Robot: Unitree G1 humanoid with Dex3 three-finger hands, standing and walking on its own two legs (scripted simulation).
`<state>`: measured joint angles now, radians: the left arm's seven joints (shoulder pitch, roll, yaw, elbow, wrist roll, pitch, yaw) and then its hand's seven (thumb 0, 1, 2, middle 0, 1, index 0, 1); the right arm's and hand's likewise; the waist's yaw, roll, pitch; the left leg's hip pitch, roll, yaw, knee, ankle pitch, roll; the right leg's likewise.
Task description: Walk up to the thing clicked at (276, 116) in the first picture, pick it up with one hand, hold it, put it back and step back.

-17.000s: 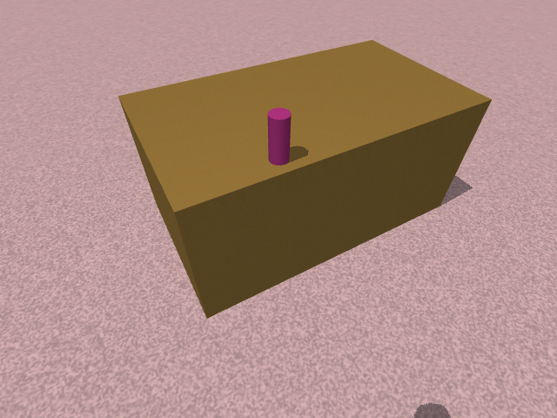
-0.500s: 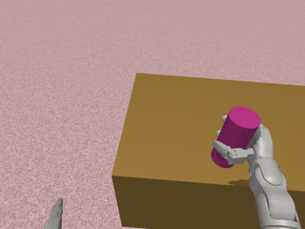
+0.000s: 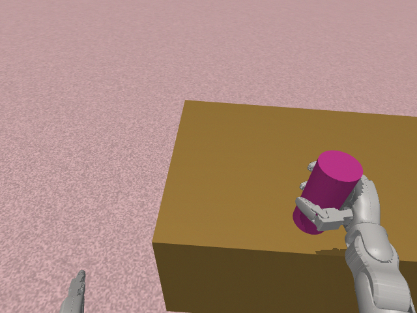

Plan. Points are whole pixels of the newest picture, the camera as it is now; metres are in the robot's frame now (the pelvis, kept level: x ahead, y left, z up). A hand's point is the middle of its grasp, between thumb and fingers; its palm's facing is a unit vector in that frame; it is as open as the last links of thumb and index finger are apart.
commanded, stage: hold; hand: right
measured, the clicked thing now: (322, 195) +0.32 -0.18 +0.13
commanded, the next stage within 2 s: crouch in 1.28 s
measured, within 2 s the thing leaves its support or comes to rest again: neither
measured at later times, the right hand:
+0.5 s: hand (319, 197) +0.31 -0.17 +0.13, palm faces +0.13 +0.99 -0.03, open 9.1 cm
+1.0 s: hand (313, 200) +0.31 -0.16 +0.12, palm faces +0.13 +0.99 -0.03, open 9.1 cm
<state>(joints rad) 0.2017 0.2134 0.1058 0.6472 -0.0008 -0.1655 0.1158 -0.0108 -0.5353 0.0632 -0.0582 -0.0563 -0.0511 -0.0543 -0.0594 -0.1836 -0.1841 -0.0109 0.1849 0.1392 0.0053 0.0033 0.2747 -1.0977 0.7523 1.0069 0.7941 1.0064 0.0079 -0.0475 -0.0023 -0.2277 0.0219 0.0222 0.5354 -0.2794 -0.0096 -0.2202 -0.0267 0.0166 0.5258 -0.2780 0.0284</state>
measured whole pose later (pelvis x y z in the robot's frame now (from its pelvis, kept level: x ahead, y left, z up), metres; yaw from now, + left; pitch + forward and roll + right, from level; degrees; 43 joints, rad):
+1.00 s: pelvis -0.01 +0.00 +0.00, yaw +0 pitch -2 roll +0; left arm 0.20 0.22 0.11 0.66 0.00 -0.17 0.11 -0.01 -0.53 0.06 -0.06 -0.05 -0.05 -0.05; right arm -0.06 -0.17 -0.17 0.02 0.18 0.11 0.00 0.00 0.28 -1.10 0.75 1.01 0.79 1.01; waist 0.02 -0.05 0.01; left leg -0.23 0.02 0.02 0.52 -0.26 -0.01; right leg -0.22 -0.03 0.01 0.51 -0.26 0.03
